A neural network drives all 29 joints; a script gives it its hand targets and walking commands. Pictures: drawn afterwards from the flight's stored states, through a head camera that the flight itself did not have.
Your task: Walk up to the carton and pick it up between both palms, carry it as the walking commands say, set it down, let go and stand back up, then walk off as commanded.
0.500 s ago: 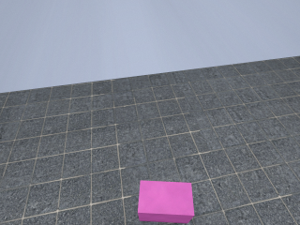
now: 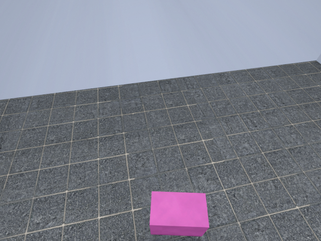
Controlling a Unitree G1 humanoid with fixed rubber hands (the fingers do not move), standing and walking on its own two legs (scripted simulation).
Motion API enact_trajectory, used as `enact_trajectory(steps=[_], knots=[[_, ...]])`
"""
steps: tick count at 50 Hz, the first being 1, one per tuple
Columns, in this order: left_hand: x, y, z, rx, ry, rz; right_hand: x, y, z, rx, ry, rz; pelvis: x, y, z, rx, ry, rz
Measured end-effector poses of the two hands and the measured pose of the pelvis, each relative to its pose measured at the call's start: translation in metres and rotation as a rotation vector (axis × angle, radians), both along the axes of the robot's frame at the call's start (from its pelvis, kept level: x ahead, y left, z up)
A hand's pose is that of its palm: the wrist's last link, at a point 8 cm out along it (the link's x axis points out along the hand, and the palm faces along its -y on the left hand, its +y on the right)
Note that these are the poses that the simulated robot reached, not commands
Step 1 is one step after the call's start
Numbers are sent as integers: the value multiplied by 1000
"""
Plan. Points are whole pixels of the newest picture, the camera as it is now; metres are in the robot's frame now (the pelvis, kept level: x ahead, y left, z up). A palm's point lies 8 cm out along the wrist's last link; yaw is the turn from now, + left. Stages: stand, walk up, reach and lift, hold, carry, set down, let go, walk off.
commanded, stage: walk up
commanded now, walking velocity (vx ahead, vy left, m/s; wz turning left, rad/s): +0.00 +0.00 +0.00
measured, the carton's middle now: (177, 214) +0.37 -0.07 -0.67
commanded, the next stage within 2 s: stand in 0.28 s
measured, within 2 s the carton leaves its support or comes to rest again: neither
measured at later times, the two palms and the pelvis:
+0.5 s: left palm out of the picture +0.01 +0.24 -0.14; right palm out of the picture +0.03 -0.28 -0.13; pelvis -0.01 -0.01 +0.00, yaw -1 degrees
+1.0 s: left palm out of the picture +0.15 +0.22 -0.15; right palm out of the picture +0.17 -0.30 -0.15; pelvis -0.02 -0.02 -0.04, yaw -4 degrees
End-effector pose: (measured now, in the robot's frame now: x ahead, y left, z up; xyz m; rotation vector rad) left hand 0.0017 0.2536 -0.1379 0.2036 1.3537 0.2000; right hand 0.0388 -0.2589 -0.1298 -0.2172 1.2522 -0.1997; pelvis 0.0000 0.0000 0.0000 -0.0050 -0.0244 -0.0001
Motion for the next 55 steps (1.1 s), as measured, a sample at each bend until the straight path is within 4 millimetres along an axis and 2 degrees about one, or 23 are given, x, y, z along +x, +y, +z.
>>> enact_trajectory(steps=[11,24,26,31,34,37,41,44,55], knots=[[-3,-14,-1,-12,-19,-2,-11,-13,1,-10,7,-7,-6,-8,1,0,1,0],[2,-15,1,-2,-39,-9,-18,-18,1,-8,19,-15,-7,-14,1,1,4,-1],[19,-12,3,-6,-73,16,-2,-19,2,3,-12,-15,-10,-14,-3,8,37,-25],[120,-4,13,0,-172,-56,89,-26,15,1,-138,32,-26,-13,-19,23,51,-53],[155,-7,18,-23,-164,-65,114,-27,21,2,-118,39,-24,-10,-21,23,65,-62],[158,-14,16,-44,-135,-64,113,-28,19,16,-71,35,-16,-8,-19,13,88,-76],[142,-24,5,-69,-113,-49,106,-29,13,35,-62,48,-8,-8,-20,13,133,-87],[138,-28,-3,-73,-134,-38,107,-32,4,43,-86,58,-9,-11,-27,18,173,-81],[167,-35,-20,-44,-292,-31,147,-39,-26,60,-238,77,-35,-29,-57,34,292,-54]])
